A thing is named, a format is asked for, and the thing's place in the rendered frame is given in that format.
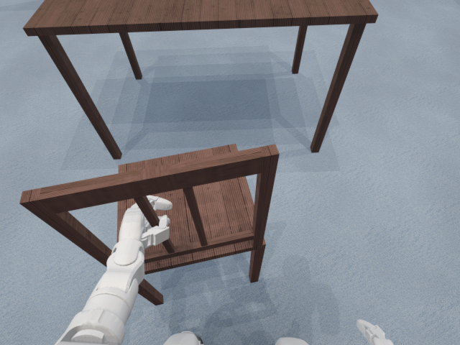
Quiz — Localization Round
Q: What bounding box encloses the table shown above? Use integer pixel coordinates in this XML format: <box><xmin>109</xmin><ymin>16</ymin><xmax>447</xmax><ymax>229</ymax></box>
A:
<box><xmin>23</xmin><ymin>0</ymin><xmax>379</xmax><ymax>160</ymax></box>

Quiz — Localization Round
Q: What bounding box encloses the chair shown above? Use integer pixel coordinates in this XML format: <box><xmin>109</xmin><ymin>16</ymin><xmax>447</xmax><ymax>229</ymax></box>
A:
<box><xmin>19</xmin><ymin>144</ymin><xmax>280</xmax><ymax>305</ymax></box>

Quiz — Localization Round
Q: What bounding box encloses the robot left hand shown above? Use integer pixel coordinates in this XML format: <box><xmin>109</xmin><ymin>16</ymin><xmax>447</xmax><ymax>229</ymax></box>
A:
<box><xmin>119</xmin><ymin>195</ymin><xmax>173</xmax><ymax>249</ymax></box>

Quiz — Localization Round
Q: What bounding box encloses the left robot forearm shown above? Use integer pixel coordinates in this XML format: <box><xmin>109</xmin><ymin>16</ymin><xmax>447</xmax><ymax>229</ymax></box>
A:
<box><xmin>55</xmin><ymin>239</ymin><xmax>144</xmax><ymax>345</ymax></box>

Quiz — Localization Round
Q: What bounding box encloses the robot right hand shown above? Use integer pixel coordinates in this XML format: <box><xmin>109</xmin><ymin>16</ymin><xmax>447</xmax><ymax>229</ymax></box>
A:
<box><xmin>356</xmin><ymin>319</ymin><xmax>394</xmax><ymax>345</ymax></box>

